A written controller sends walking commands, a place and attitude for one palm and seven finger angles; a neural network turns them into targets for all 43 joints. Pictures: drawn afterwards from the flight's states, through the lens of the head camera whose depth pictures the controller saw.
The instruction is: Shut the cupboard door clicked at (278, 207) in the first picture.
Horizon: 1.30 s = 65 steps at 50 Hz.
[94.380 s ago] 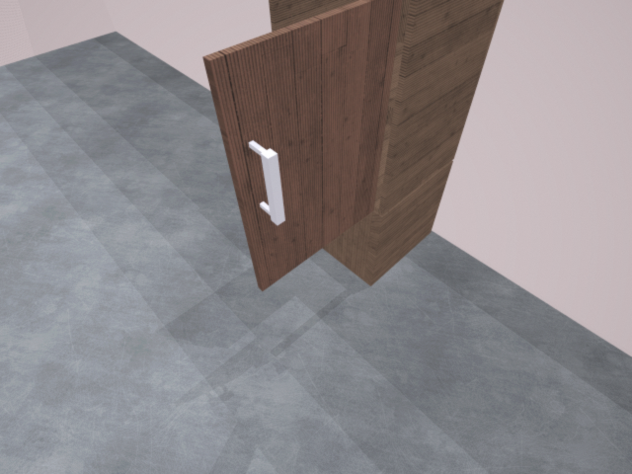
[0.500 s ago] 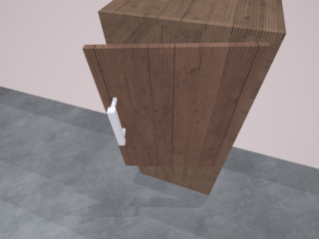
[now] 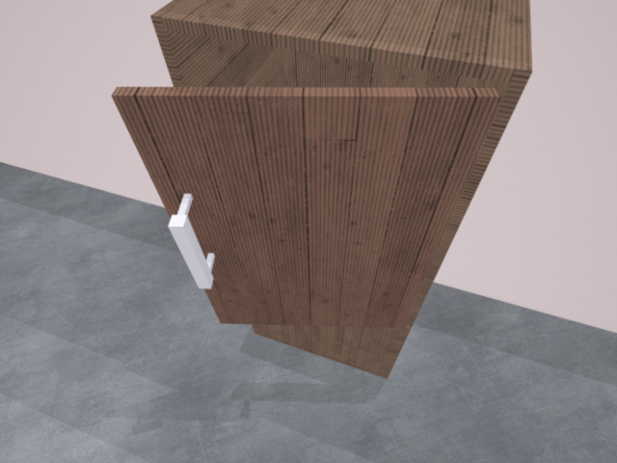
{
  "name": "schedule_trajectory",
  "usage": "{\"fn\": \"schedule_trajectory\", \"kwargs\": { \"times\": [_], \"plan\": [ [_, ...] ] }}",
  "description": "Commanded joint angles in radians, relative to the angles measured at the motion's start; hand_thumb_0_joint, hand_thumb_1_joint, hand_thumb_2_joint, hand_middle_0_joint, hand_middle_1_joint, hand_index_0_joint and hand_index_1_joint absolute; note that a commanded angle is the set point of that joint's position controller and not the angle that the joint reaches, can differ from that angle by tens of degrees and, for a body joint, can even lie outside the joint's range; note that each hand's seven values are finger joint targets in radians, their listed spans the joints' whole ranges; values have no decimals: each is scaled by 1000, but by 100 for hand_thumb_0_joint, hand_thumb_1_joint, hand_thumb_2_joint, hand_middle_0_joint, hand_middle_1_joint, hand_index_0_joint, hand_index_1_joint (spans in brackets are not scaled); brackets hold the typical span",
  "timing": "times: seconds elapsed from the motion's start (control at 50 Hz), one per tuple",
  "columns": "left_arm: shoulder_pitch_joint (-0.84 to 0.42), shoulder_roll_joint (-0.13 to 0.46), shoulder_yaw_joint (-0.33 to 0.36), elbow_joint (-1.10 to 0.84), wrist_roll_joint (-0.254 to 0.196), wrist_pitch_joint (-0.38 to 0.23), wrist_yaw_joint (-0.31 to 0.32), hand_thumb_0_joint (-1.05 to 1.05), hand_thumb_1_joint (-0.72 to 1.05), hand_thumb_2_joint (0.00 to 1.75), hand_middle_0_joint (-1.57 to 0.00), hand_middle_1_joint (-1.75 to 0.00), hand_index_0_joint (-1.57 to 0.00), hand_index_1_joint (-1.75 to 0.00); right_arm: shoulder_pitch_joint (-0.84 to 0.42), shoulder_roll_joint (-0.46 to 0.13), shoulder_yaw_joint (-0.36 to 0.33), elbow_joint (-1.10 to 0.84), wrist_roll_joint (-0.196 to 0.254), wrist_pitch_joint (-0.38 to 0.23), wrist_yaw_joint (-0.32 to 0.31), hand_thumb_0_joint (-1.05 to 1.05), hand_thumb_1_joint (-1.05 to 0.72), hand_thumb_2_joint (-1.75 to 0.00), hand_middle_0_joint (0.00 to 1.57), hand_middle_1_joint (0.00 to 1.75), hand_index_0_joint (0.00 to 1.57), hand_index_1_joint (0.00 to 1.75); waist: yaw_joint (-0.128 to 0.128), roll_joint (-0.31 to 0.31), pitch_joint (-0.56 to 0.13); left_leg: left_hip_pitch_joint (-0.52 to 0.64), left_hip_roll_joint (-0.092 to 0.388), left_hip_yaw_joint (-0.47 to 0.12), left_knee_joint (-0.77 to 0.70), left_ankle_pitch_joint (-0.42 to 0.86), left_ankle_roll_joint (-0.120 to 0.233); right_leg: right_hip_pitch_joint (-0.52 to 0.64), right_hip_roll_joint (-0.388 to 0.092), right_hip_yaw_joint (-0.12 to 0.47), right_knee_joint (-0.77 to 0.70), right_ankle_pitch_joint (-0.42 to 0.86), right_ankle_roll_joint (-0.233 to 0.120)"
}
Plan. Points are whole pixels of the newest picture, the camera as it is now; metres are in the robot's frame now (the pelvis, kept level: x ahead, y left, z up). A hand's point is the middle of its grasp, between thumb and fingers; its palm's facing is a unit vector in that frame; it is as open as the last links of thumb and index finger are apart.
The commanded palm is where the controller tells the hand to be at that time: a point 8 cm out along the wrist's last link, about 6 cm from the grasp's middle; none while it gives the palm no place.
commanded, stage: raise the hand and make a fist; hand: left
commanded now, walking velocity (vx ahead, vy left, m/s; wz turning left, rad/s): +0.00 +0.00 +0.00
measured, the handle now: (196, 244) +0.41 +0.20 +0.01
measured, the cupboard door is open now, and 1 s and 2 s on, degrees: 18 18 18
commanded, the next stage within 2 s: bring the fist close to the handle in 1.88 s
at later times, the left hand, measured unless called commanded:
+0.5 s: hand out of the picture +0.09 +0.20 -0.05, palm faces +0.12 -0.99 -0.03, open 5.6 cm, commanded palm +0.10 +0.24 -0.04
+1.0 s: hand (138, 458) +0.13 +0.21 -0.03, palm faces -0.03 -1.00 -0.04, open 3.4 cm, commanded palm +0.11 +0.27 -0.01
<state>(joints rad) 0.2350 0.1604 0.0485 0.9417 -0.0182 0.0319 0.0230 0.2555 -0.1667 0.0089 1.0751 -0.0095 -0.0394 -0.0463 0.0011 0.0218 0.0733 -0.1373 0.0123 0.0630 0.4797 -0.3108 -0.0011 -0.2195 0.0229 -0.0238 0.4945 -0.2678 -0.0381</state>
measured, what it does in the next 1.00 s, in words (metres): lowers itself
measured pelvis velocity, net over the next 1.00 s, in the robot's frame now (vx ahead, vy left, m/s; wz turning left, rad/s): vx -0.08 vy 0.05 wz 0.02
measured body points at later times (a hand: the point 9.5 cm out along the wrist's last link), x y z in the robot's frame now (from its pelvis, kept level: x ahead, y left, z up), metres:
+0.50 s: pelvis -0.09 +0.00 -0.10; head -0.03 +0.01 +0.34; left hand +0.08 +0.26 -0.04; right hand +0.16 -0.23 -0.14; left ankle -0.05 +0.13 -0.74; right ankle -0.01 -0.09 -0.74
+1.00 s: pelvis -0.08 +0.05 -0.09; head -0.03 +0.06 +0.36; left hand +0.13 +0.27 -0.02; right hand +0.09 -0.20 -0.15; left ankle -0.05 +0.13 -0.74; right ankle -0.01 -0.09 -0.74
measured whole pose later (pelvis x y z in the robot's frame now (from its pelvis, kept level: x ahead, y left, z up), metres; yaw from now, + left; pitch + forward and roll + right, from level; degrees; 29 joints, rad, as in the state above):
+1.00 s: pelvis -0.08 +0.05 -0.09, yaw +1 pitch +11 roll -2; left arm 0.42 0.23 0.06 -0.10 -0.22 -0.34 -0.19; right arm 0.29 -0.28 0.02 0.51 0.02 -0.25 -0.05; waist 0.00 0.03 -0.10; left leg -0.83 -0.05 -0.03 1.16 -0.52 0.05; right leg -0.86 -0.02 -0.03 1.08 -0.41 0.01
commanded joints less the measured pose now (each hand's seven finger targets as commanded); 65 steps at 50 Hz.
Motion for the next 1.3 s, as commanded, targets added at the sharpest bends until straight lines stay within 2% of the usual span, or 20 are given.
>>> {"fn": "schedule_trajectory", "kwargs": {
  "times": [0.0,0.02,0.04,0.08,0.1,0.14,0.18,0.24,0.32,0.38,0.44,0.5,0.62,0.7,0.76,0.82,0.88,1.0,1.16,1.28],
  "plan": [
    [-8,225,77,-1013,-128,-248,105,0,90,90,-24,-34,-24,-34,-77,-205,-3,-310,36,-285,-87,0,-90,-90,20,30,20,30,28,347,-523,168,13,-68,107,688,7,21,-57,-2,191,315,1],
    [214,-53,-48,-830,-132,-149,81,0,90,90,-25,-36,-25,-36,-70,-125,-20,-319,36,-301,-44,0,-90,-90,20,30,20,30,-13,230,-342,59,38,-88,27,715,4,-84,-60,-39,98,223,15],
    [-9,38,-6,-949,-137,-182,78,0,90,90,-27,-38,-27,-38,-37,-192,-59,-350,42,-314,-23,0,-90,-90,20,30,20,30,-45,159,-189,-66,26,-109,71,534,-12,-121,-58,-27,84,247,15],
    [229,27,60,-809,-152,-274,11,0,90,90,-31,-42,-31,-42,-49,-187,-92,-410,24,-325,-19,0,-90,-90,20,30,20,30,-20,-207,-89,-273,-10,-88,168,377,8,-170,-63,-18,130,422,41],
    [393,40,127,-667,-160,-318,-35,0,90,90,-33,-44,-33,-44,-59,-177,-101,-427,21,-321,-7,0,-90,-90,20,30,20,30,23,-278,-79,-379,-33,-87,196,281,-3,-155,-84,15,147,449,53],
    [472,1,144,-622,-209,-463,-153,0,90,90,-36,-48,-36,-48,-68,-167,-101,-460,16,-305,16,0,-90,-90,20,30,20,30,38,-455,-89,-539,-54,-79,269,124,-17,-180,-91,43,219,415,75],
    [464,25,161,-664,-250,-616,-287,0,90,90,-40,-52,-40,-52,-91,-173,-111,-512,14,-302,33,0,-90,-90,20,30,20,30,57,-414,-167,-610,-71,-62,359,56,-22,-211,-103,103,275,333,71],
    [328,157,242,-738,-271,-735,-431,0,90,90,-46,-58,-46,-58,-117,-191,-108,-599,25,-294,47,0,-90,-90,20,30,20,30,69,-86,-279,-692,-87,-37,471,-30,-14,-275,-123,199,331,93,36],
    [47,206,253,-1021,-314,-741,-384,0,90,90,-53,-66,-53,-66,-144,-179,-103,-702,25,-292,21,0,-90,-90,20,30,20,30,36,26,-389,-758,-70,-40,577,-149,18,-389,-100,253,325,-370,25],
    [-99,197,187,-1238,-312,-780,-325,0,90,90,-58,-72,-58,-72,-118,-176,-84,-701,25,-304,-3,0,-90,-90,20,30,20,30,-17,80,-438,-729,-55,-57,609,-194,35,-466,-67,209,338,-474,10],
    [-78,142,49,-1273,-285,-739,-316,0,90,90,-64,-78,-64,-78,-100,-200,-64,-696,32,-312,-28,0,-90,-90,20,30,20,30,-62,47,-386,-723,-43,-86,580,-245,45,-529,-38,137,377,-451,6],
    [-18,148,11,-1153,-251,-595,-330,0,90,90,-69,-84,-69,-84,-81,-220,-43,-699,43,-301,-46,0,-90,-90,20,30,20,30,-70,22,-320,-754,-39,-113,537,-302,46,-544,-27,94,371,-458,12],
    [127,196,158,-1100,-254,-276,-261,0,90,90,-81,-96,-81,-96,-100,-196,-34,-781,61,-242,-44,0,-90,-90,20,30,20,30,46,-70,-338,-745,-53,-129,394,-334,25,-416,-40,45,334,-479,26],
    [128,189,231,-1265,-272,-346,-129,0,90,90,-88,-104,-88,-104,-106,-170,-27,-781,37,-245,-39,0,-90,-90,20,30,20,30,73,-54,-358,-675,-40,-137,382,-176,19,-397,-15,-17,393,-312,8],
    [124,143,145,-1292,-226,-463,-98,0,90,90,-93,-110,-93,-110,-59,-174,-26,-747,9,-262,-13,0,-90,-90,20,30,20,30,32,38,-375,-634,-27,-142,407,-67,9,-467,-14,-49,465,-164,2],
    [92,98,28,-1230,-198,-512,-142,0,90,90,-99,-116,-99,-116,-61,-210,-29,-730,12,-279,-2,0,-90,-90,20,30,20,30,-26,25,-249,-697,-20,-177,383,-305,5,-583,-18,-48,466,-301,3],
    [97,126,10,-1239,-205,-485,-209,0,90,90,-104,-122,-104,-122,-34,-232,-38,-745,28,-292,-13,0,-90,-90,20,30,20,30,-30,21,-299,-679,-27,-188,369,-359,14,-542,-24,-25,430,-323,4],
    [121,243,185,-1361,-237,-409,-179,0,90,90,-115,-134,-115,-134,-34,-220,-36,-769,30,-262,-34,0,-90,-90,20,30,20,30,34,61,-379,-581,-30,-194,323,-171,-5,-419,-8,-53,431,-187,-4],
    [147,124,73,-1257,-227,-387,-206,0,90,90,-130,-150,-130,-150,0,-214,-33,-760,21,-218,-12,0,-90,-90,20,30,20,30,-18,38,-306,-548,-21,-158,380,65,-26,-436,-3,-71,423,-25,4],
    [70,226,168,-1313,-254,-340,-278,0,90,90,-130,-150,-130,-150,2,-211,-31,-779,30,-212,-26,0,-90,-90,20,30,20,30,4,38,-405,-513,-33,-139,380,101,-8,-321,-7,-44,391,44,1]
  ]
}}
